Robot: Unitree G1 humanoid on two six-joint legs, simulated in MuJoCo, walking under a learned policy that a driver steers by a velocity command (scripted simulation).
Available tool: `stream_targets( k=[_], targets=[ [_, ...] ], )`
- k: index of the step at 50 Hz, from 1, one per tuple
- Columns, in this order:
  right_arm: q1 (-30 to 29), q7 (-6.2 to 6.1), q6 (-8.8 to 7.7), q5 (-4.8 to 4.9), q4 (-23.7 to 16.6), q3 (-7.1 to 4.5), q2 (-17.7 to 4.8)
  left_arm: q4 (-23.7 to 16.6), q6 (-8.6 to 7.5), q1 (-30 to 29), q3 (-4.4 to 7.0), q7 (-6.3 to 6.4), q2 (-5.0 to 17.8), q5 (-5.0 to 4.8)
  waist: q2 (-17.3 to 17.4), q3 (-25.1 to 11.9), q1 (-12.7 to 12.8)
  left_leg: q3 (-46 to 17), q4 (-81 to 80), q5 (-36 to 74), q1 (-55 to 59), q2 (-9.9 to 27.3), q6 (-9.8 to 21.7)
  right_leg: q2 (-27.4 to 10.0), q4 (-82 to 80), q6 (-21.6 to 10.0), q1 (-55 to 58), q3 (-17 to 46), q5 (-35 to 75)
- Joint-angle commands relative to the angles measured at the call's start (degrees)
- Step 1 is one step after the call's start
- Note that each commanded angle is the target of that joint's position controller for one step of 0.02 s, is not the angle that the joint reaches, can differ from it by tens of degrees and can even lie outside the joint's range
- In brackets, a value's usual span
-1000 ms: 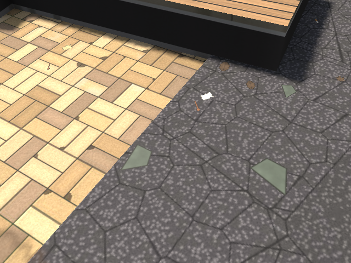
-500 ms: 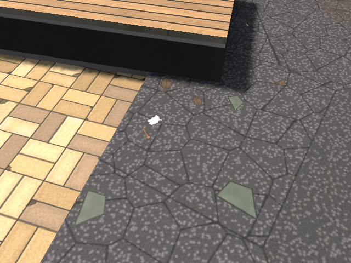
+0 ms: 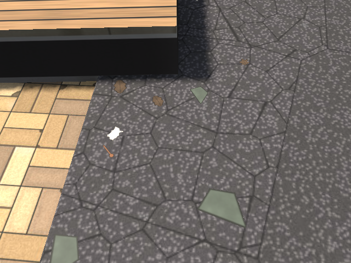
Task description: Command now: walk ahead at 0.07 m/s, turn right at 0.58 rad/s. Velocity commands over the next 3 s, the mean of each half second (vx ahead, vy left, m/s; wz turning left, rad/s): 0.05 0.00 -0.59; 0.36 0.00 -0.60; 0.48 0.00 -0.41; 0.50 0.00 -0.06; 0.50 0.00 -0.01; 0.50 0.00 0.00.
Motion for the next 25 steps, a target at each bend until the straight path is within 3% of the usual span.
stream_targets(
  k=[1,5,7,8,9,10,11,12,13,14,16,20,22,25],
  targets=[
    [3.17,0.00,0.00,0.44,-2.56,-1.24,-4.23,-5.04,0.45,-2.74,2.43,1.16,8.83,-0.16,-7.92,-11.11,-1.47,1.86,-5.52,3.59,7.70,-2.34,-0.30,-12.31,-7.00,-7.94,3.54,14.77,-3.38],
    [2.30,0.94,-1.56,0.86,-3.31,-1.70,-4.97,-5.22,1.10,-1.68,2.40,0.99,8.43,-0.14,-10.68,-11.06,-0.61,1.68,-15.74,0.66,11.54,-4.03,1.34,-13.29,-2.93,-7.13,7.48,20.31,0.89],
    [5.83,1.46,-2.36,0.94,-2.41,-2.31,-5.33,-5.53,1.52,-2.56,1.98,1.12,7.34,-0.93,-10.54,-10.92,-3.21,2.58,-29.77,8.32,19.21,-3.43,3.43,-11.23,1.35,-4.37,7.17,20.91,3.62],
    [7.16,1.30,-2.38,0.16,-2.46,-3.22,-8.62,-5.62,1.63,-0.38,1.29,1.17,4.97,-0.79,-5.16,-12.10,-2.41,-3.38,-33.34,12.28,26.05,5.13,6.55,-7.92,7.98,-1.21,2.81,17.41,-6.79],
    [4.61,1.02,-1.43,-1.48,-2.64,-4.47,-14.07,-6.99,1.27,2.22,0.95,0.94,3.09,-0.82,13.72,-9.47,1.75,-17.37,-34.61,25.72,29.86,16.99,15.36,2.04,18.48,2.74,-9.94,4.92,-25.80],
    [5.20,1.13,-1.31,-2.19,-3.37,-4.01,-10.60,-6.59,0.48,1.71,2.35,0.74,8.41,0.11,14.92,-10.14,-0.78,-23.16,-35.16,30.73,28.90,21.90,21.49,-0.12,32.75,5.68,-13.52,2.68,-31.51],
    [3.82,0.89,-1.23,-1.77,-4.28,-3.20,-7.81,-5.39,0.53,2.12,3.42,0.60,10.87,-0.42,9.64,-9.81,-0.68,-17.76,-33.77,31.04,28.13,19.83,20.80,-1.98,39.52,6.82,-13.60,2.98,-27.96],
    [1.88,0.75,-0.97,-0.91,-4.57,-2.86,-6.21,-4.03,1.21,2.82,3.56,0.84,10.14,-0.76,6.64,-8.65,0.00,-11.69,-32.63,29.76,27.70,15.80,18.14,-2.86,42.23,8.02,-13.71,1.88,-24.72],
    [0.91,0.55,-0.74,-0.01,-4.77,-2.60,-5.31,-3.58,1.93,3.06,3.36,1.09,9.01,-0.67,6.15,-7.81,-0.15,-7.98,-32.12,28.92,28.09,13.62,16.62,-3.46,44.60,9.06,-14.75,1.18,-21.84],
    [0.76,0.31,-0.44,0.26,-4.75,-2.37,-5.03,-3.64,2.49,2.90,2.85,0.95,7.19,-0.85,6.36,-7.12,-0.37,-5.05,-32.36,29.54,27.66,12.36,16.32,-3.92,45.11,9.79,-14.67,0.17,-20.04],
    [1.77,-0.05,0.31,-0.17,-4.42,-2.62,-5.51,-5.03,2.74,0.29,2.04,0.71,4.94,-1.33,8.25,-6.36,-1.75,-0.69,-33.55,28.31,28.44,10.56,16.57,-4.74,40.40,10.64,-14.26,-3.25,-17.37],
    [3.11,-0.21,1.18,-0.03,-3.86,-3.80,-7.97,-7.41,2.52,-3.51,1.12,-0.14,3.29,-1.01,10.74,-8.47,-4.04,2.09,-33.44,28.09,31.20,12.99,17.88,-7.81,27.56,10.54,-8.76,-5.71,-17.93],
    [3.72,0.29,1.18,0.73,-3.59,-4.47,-9.41,-7.78,2.59,-3.59,1.01,-0.81,3.55,-1.08,10.97,-9.30,-4.80,2.71,-35.95,14.28,29.03,13.83,17.69,-8.31,21.56,9.05,-3.96,-7.98,-17.56],
    [3.49,1.23,0.43,2.11,-3.01,-4.86,-10.48,-7.44,2.40,-1.77,1.52,-1.72,4.73,-1.18,11.17,-6.91,-3.76,2.27,-38.12,-3.48,24.50,14.80,16.43,-7.90,12.13,5.29,2.27,-10.30,-16.47]
  ],
)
